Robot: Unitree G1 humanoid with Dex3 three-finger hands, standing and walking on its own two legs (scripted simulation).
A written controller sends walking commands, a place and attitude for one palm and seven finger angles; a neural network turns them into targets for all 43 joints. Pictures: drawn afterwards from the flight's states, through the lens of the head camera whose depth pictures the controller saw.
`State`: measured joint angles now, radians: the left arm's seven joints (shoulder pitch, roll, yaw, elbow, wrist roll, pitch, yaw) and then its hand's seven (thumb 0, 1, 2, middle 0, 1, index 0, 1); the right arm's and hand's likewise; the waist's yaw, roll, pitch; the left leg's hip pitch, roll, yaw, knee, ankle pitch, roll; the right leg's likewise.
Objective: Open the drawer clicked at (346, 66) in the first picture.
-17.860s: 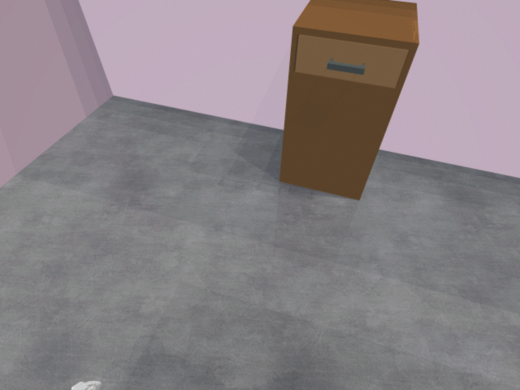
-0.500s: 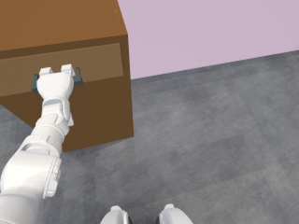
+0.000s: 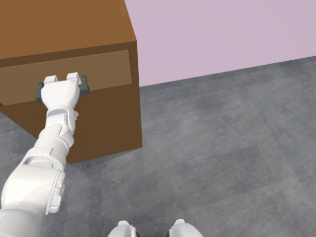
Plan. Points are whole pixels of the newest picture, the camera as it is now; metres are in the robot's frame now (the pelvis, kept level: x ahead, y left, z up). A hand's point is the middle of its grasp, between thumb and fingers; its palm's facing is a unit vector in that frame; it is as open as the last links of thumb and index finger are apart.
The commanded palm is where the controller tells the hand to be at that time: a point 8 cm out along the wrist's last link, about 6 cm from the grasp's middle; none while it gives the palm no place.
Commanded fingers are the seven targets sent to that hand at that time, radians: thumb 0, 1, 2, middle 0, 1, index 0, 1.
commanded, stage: close the thumb around the handle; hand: left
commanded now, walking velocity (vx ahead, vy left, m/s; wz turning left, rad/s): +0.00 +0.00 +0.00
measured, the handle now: (63, 87) +0.53 +0.23 +0.00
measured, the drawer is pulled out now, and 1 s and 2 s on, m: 0.00 0.03 0.08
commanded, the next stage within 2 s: pull the drawer open in 0.30 s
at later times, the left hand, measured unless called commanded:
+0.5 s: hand (69, 106) +0.48 +0.22 -0.02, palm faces -0.06 -0.03 -1.00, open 5.7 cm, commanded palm +0.45 +0.20 +0.03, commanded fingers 0.00 0.90 0.90 -0.40 -1.35 -0.40 -1.35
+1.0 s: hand (69, 114) +0.45 +0.21 -0.02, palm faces -0.05 -0.05 -1.00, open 5.7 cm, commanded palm +0.43 +0.21 +0.03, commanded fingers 0.00 0.90 0.90 -0.40 -1.35 -0.40 -1.35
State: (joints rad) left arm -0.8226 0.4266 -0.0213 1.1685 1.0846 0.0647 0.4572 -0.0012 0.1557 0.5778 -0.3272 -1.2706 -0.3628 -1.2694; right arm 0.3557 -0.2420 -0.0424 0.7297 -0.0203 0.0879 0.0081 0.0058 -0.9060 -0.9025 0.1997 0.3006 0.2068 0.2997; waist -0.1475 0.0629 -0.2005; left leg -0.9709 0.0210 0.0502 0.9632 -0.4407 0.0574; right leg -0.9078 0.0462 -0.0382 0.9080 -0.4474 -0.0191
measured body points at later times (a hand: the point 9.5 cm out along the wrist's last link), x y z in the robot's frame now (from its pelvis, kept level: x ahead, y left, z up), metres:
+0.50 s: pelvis +0.00 +0.00 +0.00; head +0.12 +0.01 +0.44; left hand +0.47 +0.22 +0.04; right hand +0.01 -0.26 -0.13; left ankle -0.01 +0.08 -0.68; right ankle -0.02 -0.11 -0.68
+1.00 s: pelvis +0.03 +0.01 +0.02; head +0.12 +0.01 +0.46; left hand +0.45 +0.21 +0.04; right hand +0.08 -0.26 -0.12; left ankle -0.01 +0.08 -0.68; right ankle -0.02 -0.11 -0.68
